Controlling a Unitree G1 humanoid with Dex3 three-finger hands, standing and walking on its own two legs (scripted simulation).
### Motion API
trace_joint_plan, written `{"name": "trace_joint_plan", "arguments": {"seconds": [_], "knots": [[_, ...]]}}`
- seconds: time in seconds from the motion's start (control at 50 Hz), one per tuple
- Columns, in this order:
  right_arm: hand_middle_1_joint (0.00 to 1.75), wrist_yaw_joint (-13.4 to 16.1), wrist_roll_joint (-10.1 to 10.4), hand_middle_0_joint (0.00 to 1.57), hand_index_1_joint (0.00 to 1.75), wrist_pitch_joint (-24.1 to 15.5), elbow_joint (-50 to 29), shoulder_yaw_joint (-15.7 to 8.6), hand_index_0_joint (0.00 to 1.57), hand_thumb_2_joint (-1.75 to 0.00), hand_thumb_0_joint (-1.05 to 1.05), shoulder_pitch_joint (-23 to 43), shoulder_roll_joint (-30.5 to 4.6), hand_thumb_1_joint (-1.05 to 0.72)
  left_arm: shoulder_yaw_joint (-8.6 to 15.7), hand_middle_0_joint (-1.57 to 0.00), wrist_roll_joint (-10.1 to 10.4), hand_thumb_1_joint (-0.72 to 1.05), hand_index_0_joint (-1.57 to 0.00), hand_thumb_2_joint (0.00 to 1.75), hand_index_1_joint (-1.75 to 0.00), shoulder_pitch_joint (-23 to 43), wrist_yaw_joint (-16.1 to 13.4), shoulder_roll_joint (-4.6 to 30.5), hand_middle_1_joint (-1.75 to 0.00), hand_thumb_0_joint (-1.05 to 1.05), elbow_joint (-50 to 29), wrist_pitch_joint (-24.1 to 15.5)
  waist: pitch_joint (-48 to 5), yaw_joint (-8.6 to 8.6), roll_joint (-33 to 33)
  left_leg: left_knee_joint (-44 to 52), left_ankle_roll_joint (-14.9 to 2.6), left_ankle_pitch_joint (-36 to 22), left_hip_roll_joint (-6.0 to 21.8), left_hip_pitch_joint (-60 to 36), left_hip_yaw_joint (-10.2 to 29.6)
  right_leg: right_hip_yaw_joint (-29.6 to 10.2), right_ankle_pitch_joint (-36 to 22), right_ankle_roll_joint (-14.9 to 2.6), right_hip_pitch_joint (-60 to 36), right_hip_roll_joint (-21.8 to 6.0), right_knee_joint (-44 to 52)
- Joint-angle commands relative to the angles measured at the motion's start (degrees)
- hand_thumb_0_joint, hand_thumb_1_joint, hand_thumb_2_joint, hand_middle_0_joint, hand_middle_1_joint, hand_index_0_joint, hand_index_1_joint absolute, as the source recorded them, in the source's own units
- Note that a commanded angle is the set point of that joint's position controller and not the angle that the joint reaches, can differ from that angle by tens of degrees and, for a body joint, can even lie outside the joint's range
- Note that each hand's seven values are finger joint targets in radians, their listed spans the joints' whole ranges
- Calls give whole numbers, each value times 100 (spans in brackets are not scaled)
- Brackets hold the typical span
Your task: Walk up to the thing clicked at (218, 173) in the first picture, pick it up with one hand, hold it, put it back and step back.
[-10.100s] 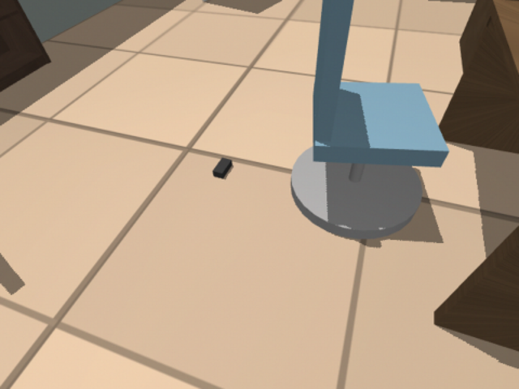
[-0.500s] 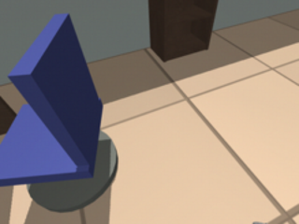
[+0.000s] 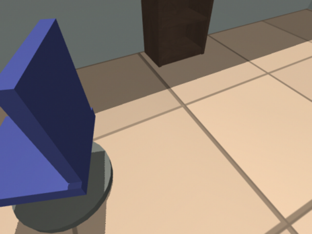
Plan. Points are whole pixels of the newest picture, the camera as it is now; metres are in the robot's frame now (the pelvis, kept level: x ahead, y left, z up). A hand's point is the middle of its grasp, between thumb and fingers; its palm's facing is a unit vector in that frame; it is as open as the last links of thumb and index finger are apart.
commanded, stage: walk up
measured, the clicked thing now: out of the picture +0.01 -0.75 -0.76
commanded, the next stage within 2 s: stand in 0.18 s
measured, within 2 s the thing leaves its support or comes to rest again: neither
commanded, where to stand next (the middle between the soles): +0.06 -0.01 m, yaw +0 degrees
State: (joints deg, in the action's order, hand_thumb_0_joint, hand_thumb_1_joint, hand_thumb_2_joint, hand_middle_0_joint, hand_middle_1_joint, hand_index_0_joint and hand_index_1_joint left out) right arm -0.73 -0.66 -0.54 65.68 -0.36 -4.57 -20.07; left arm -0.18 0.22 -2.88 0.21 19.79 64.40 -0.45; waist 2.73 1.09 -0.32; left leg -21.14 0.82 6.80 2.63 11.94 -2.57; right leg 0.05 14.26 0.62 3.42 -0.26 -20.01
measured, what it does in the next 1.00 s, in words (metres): stands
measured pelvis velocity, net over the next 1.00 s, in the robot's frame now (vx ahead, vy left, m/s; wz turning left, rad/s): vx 0.00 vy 0.01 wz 0.00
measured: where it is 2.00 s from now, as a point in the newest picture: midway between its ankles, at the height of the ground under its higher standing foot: outside the picture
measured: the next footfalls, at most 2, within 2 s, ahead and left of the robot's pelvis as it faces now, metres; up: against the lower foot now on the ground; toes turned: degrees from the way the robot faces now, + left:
left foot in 1.86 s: +0.20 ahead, +0.09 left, +0.00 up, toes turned -42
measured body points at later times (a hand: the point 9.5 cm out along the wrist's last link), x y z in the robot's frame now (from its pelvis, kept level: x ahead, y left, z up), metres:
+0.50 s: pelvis +0.00 +0.01 +0.00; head +0.01 +0.01 +0.45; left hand +0.08 +0.31 -0.13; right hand +0.09 -0.28 -0.13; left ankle +0.05 +0.13 -0.74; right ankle -0.04 -0.13 -0.74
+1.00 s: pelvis +0.00 +0.01 +0.00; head +0.01 +0.02 +0.45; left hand +0.07 +0.31 -0.14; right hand +0.08 -0.29 -0.13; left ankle +0.05 +0.13 -0.74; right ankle -0.04 -0.13 -0.74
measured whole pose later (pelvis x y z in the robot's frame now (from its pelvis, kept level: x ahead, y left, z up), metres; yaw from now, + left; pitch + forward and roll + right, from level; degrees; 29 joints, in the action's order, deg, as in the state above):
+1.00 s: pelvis +0.00 +0.01 +0.00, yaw +0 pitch -2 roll +0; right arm -1.0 -0.6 -0.2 66.6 -0.5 -4.5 -19.5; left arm -0.1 -0.5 -7.6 0.1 20.2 65.1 -0.3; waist 2.3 0.4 -0.5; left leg -19.2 -0.3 6.2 1.2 11.3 -3.0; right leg -0.1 13.2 1.9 2.4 -1.7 -17.3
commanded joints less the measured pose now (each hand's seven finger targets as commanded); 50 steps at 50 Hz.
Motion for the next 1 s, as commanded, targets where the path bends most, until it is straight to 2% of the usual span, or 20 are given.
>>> {"name": "trace_joint_plan", "arguments": {"seconds": [0.0,0.1,0.14,0.16,0.34,0.5,0.58,0.64,0.72,0.84,0.86,0.88,0.96,0.98], "knots": [[30,100,13,20,30,-158,-311,-213,20,-90,0,331,-1207,-90,270,-20,-41,90,-20,90,-30,156,-53,1266,-30,0,-233,-95,-410,-57,152,356,-188,-257,531,-511,581,-430,-690,-194,358,-675,491],[30,105,19,20,30,-183,-297,-213,20,-90,0,327,-1202,-90,257,-20,-47,90,-20,90,-30,141,-39,1234,-30,0,-192,-90,-498,-57,100,375,-194,-384,534,-621,576,-409,-761,-173,344,-648,474],[30,109,15,20,30,-189,-276,-218,20,-90,0,284,-1223,-90,261,-20,-47,90,-20,90,-30,162,-38,1220,-30,0,-185,-92,-591,-46,90,342,-199,-578,543,-703,551,-406,-888,-173,280,-669,462],[30,107,23,20,30,-182,-293,-209,20,-90,0,356,-1208,-90,267,-20,-63,90,-20,90,-30,146,-41,1208,-30,0,-233,-115,-617,-82,39,316,-181,-983,640,-700,635,-453,-1033,-148,256,-763,497],[30,116,32,20,30,-171,-249,-207,20,-90,0,301,-1200,-90,280,-20,-81,90,-20,90,-30,-19,-61,1208,-30,0,-175,-111,-658,-56,26,369,-184,-997,655,-913,629,-396,-999,-106,290,-748,520],[30,92,24,20,30,-127,-250,-238,20,-90,0,345,-1218,-90,263,-20,-95,90,-20,90,-30,-138,-62,1211,-30,0,-173,-108,-373,-36,26,518,-187,-83,597,-727,677,-402,-485,-124,522,-747,665],[30,79,28,20,30,-126,-257,-233,20,-90,0,402,-1199,-90,262,-20,-89,90,-20,90,-30,-201,-63,1214,-30,0,-174,-109,-312,-49,85,533,-179,-6,563,-751,684,-405,-367,-137,647,-748,684],[30,74,23,20,30,-139,-264,-241,20,-90,0,391,-1204,-90,256,-20,-100,90,-20,90,-30,-235,-65,1224,-30,0,-210,-131,-444,-63,29,441,-198,-425,576,-797,661,-407,-578,-129,531,-782,692],[30,73,30,20,30,-127,-246,-235,20,-90,0,348,-1206,-90,270,-20,-92,90,-20,90,-30,-243,-63,1245,-30,0,-220,-122,-404,-50,109,492,-187,-143,561,-772,688,-414,-432,-147,525,-780,679],[30,79,34,20,30,-149,-244,-217,20,-90,0,336,-1195,-90,262,-20,-88,90,-20,90,-30,-292,-72,1244,-30,0,-255,-132,-485,-63,68,394,-191,-692,578,-883,664,-408,-704,-130,485,-800,664],[30,84,31,20,30,-138,-241,-219,20,-90,0,291,-1185,-90,276,-20,-89,90,-20,90,-30,-283,-74,1271,-30,0,-258,-122,-453,-50,66,404,-193,-550,554,-807,647,-407,-684,-144,446,-803,686],[30,86,32,20,30,-133,-247,-227,20,-90,0,346,-1203,-90,268,-20,-97,90,-20,90,-30,-283,-78,1266,-30,0,-272,-127,-450,-62,60,387,-197,-640,584,-849,670,-388,-674,-132,486,-788,658],[30,76,36,20,30,-102,-256,-230,20,-90,0,346,-1230,-90,249,-20,-101,90,-20,90,-30,-353,-69,1226,-30,0,-244,-110,-252,-59,18,517,-182,53,536,-660,704,-376,-219,-129,606,-753,733],[30,75,35,20,30,-101,-250,-224,20,-90,0,313,-1227,-90,257,-20,-106,90,-20,90,-30,-337,-61,1252,-30,0,-252,-104,-242,-49,34,544,-198,131,540,-617,700,-392,-274,-149,557,-771,737]]}}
